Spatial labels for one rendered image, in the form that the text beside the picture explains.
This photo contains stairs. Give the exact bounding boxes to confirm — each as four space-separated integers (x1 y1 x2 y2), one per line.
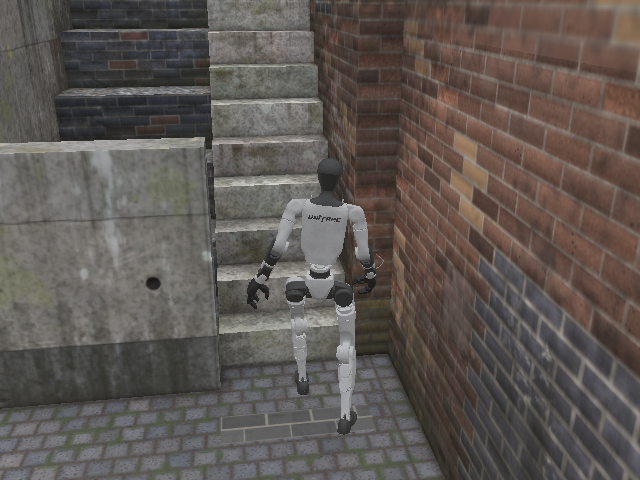
207 0 345 367

